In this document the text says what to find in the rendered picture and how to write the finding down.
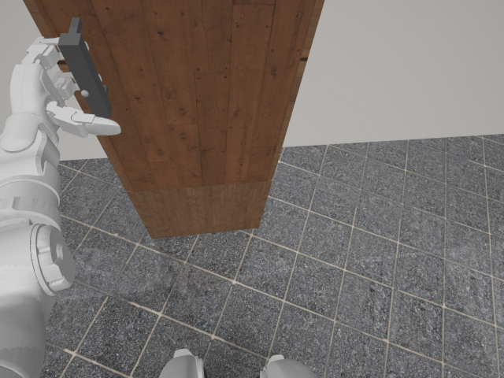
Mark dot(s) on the cupboard door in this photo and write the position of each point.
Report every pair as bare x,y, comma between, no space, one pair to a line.
200,88

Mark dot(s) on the handle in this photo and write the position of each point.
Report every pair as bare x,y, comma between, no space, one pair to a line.
78,59

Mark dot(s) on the robot left forearm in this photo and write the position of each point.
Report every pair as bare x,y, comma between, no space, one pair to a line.
30,184

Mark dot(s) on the robot left hand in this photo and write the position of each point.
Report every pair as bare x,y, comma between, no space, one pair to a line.
32,91

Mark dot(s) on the right robot shin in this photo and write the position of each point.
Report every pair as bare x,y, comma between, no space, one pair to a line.
275,358

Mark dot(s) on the robot left upper arm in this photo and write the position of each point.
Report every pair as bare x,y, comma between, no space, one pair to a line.
35,266

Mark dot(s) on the robot right thigh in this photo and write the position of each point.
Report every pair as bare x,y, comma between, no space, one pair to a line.
286,368

